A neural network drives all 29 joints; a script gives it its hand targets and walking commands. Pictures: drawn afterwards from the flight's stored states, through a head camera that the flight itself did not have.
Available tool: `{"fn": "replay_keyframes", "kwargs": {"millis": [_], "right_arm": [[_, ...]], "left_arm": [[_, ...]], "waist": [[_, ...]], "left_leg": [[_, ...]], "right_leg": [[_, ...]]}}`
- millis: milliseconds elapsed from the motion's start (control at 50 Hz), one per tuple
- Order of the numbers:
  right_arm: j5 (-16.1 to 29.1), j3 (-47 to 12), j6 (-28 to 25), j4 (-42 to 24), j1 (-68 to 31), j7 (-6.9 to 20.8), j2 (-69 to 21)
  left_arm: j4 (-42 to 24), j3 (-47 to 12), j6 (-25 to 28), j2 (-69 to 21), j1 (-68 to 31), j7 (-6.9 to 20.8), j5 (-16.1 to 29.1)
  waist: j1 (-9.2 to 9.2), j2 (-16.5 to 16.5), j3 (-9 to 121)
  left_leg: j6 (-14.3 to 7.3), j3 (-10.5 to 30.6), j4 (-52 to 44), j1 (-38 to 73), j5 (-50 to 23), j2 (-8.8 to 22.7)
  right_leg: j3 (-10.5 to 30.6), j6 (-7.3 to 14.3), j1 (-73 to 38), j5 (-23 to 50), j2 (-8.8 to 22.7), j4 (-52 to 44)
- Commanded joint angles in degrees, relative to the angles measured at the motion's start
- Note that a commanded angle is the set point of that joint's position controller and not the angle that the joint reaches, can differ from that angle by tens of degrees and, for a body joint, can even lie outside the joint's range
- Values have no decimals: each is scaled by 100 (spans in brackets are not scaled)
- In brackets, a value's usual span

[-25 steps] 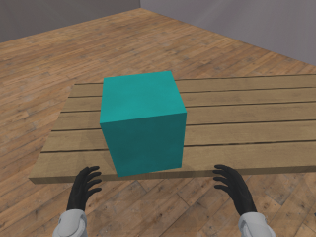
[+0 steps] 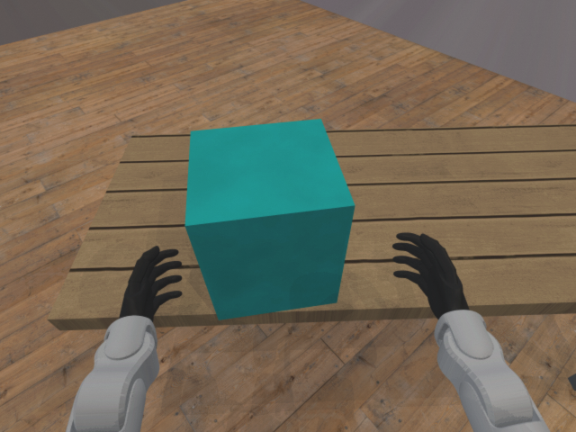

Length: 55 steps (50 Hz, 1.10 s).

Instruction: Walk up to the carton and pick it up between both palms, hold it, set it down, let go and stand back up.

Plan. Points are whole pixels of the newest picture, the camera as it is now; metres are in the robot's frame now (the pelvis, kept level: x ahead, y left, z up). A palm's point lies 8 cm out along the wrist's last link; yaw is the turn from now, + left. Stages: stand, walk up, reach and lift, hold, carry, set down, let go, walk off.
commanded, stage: reach and lift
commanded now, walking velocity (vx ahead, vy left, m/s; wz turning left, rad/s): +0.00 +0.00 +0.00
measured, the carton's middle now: (268, 222) +0.45 +0.05 +0.03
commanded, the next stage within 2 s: none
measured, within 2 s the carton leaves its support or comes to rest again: neither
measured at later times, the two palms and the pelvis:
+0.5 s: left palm (146, 241) +0.33 +0.19 +0.13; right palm (428, 239) +0.35 -0.16 +0.12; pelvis -0.01 +0.01 +0.00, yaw +0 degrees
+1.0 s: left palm (148, 188) +0.40 +0.20 +0.16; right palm (407, 194) +0.41 -0.14 +0.14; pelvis -0.01 +0.02 +0.00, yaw +0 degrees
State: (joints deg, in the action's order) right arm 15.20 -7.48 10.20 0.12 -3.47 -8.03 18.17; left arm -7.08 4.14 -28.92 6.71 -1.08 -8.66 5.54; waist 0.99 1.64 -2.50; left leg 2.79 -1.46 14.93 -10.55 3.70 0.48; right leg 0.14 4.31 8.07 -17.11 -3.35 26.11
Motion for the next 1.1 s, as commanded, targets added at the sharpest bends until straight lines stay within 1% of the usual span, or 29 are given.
{"fn": "replay_keyframes", "kwargs": {"millis": [0,40,100,120,140,160,180,220,300,380,400,520,560,600,620,640,660,700,720,740,780,820,860,920,980,1000,1020,1040,1080], "right_arm": [[957,331,-80,-1008,-2782,41,934],[1001,261,77,-857,-3131,35,998],[1018,339,225,-318,-3353,57,1044],[1015,425,289,33,-3654,77,1115],[1116,315,350,16,-3669,91,1093],[1101,312,438,421,-3894,111,1159],[1151,320,482,408,-4287,129,1133],[1112,367,539,836,-4451,162,1053],[1183,377,434,268,-5116,190,1112],[1108,387,422,697,-5568,173,1173],[1183,257,417,774,-5693,190,1105],[1271,236,525,1828,-6086,235,1166],[1310,226,468,1798,-6399,267,1243],[1378,184,427,1941,-6816,283,1257],[1314,256,448,2219,-6753,300,1200],[1324,135,434,2185,-6921,282,1150],[1261,157,486,2685,-7057,300,1150],[1351,74,394,2423,-7218,332,1149],[1309,147,380,2579,-7304,320,1226],[1324,130,377,2558,-7510,321,1154],[1231,231,346,2790,-7780,334,1163],[1300,154,322,2823,-8131,367,1158],[1245,156,310,2859,-8245,392,1135],[1343,122,220,3001,-8156,414,1220],[1375,50,213,3356,-8498,468,1301],[1385,131,210,3542,-8592,481,1357],[1391,159,212,3648,-8682,517,1391],[1463,120,190,3400,-8897,526,1420],[1427,153,155,3608,-8979,537,1449]], "left_arm": [[-1706,1139,364,748,-2510,-34,124],[-1301,1146,217,702,-2717,-28,213],[-1059,1333,0,680,-2960,-59,-22],[-591,1291,-108,728,-3305,-57,-46],[-632,1423,-180,694,-3234,-71,-92],[-285,1374,-288,759,-3469,-78,-181],[-27,1443,-339,895,-3819,-78,-132],[223,1260,-496,738,-3934,-98,-135],[138,1312,-483,959,-4545,-154,68],[522,1338,-407,1107,-5103,-199,12],[845,1343,-398,1073,-5153,-206,-36],[1144,1194,-315,1273,-5883,-236,-56],[1041,1206,-225,1312,-6116,-305,-86],[1284,1212,-124,1482,-6523,-351,-29],[1439,1053,-103,1400,-6506,-372,43],[1465,1070,-76,1368,-6615,-388,24],[1812,1004,-113,1378,-6768,-380,-18],[1598,962,-5,1425,-6837,-405,91],[1738,942,28,1451,-7021,-401,68],[1925,971,42,1455,-7152,-426,9],[2447,768,103,1518,-7472,-389,160],[2775,822,158,1560,-7709,-435,147],[3226,839,190,1572,-7740,-447,119],[2924,741,335,1475,-7819,-479,154],[3256,813,359,1580,-8143,-518,66],[3399,648,352,1486,-8300,-496,166],[3537,683,358,1474,-8384,-508,175],[3408,686,390,1684,-8636,-523,248],[3296,638,484,1621,-8816,-577,268]], "waist": [[472,208,2226],[495,460,2115],[560,252,1988],[509,246,1758],[646,210,1953],[580,245,1753],[671,291,1655],[549,245,1622],[653,442,2455],[622,425,2733],[723,471,2692],[606,293,2711],[704,232,3011],[778,132,3077],[646,54,2994],[696,127,3088],[677,70,2865],[753,176,3342],[661,88,3419],[777,66,3488],[616,67,3449],[827,29,3534],[854,177,3568],[809,-31,4288],[929,-174,4519],[756,-157,4348],[783,-223,4424],[916,-235,4773],[893,-329,5049]], "left_leg": [[-231,129,86,1017,-655,-30],[-270,173,59,992,-423,-19],[-260,163,51,1070,-468,42],[-272,232,42,951,-156,64],[-254,271,69,944,-302,100],[-257,233,34,958,-124,86],[-299,224,63,789,37,74],[-307,156,98,743,100,85],[-370,105,242,563,-92,19],[-343,150,286,336,-98,44],[-352,160,265,181,-41,57],[-326,127,285,225,-111,64],[-286,120,312,216,-358,70],[-287,160,273,76,-172,89],[-272,152,343,114,-102,85],[-266,150,346,167,-208,113],[-289,150,310,82,-69,116],[-264,123,402,211,-450,109],[-251,143,426,75,-238,107],[-252,136,482,31,-310,102],[-287,169,445,-166,5,77],[-293,207,452,-256,-35,114],[-320,160,490,-374,1,103],[-235,159,635,92,-697,137],[-183,158,740,218,-1013,181],[-170,224,800,276,-1058,183],[-156,204,838,337,-998,207],[-146,175,906,288,-1086,203],[-109,184,994,460,-1305,203]], "right_leg": [[941,-1103,-526,4846,856,-733],[987,-1132,-409,4529,898,-791],[1000,-1079,-235,4255,898,-895],[1046,-1059,-83,3878,925,-942],[1122,-1071,-198,3827,986,-958],[1058,-1038,-4,3441,899,-1016],[1076,-1020,115,3040,896,-1043],[988,-949,177,2527,811,-1083],[1014,-1026,-131,3033,773,-879],[1167,-1114,-368,3356,898,-746],[1176,-1136,-425,3373,926,-748],[1014,-1046,-193,3229,727,-682],[900,-1025,-326,3615,668,-518],[901,-1014,-197,3171,687,-595],[920,-983,-40,2971,674,-618],[888,-1008,-113,3274,691,-581],[775,-947,53,2995,604,-582],[725,-950,-114,3423,543,-509],[784,-967,-30,3331,588,-497],[809,-945,-25,3288,587,-477],[762,-904,121,2979,561,-540],[721,-928,282,2945,580,-505],[690,-883,203,2789,500,-489],[499,-835,260,3733,384,-344],[397,-785,533,3747,284,-325],[343,-735,703,3595,257,-401],[317,-734,1019,3355,244,-454],[300,-672,946,3306,212,-431],[272,-689,1076,3348,186,-436]]}}
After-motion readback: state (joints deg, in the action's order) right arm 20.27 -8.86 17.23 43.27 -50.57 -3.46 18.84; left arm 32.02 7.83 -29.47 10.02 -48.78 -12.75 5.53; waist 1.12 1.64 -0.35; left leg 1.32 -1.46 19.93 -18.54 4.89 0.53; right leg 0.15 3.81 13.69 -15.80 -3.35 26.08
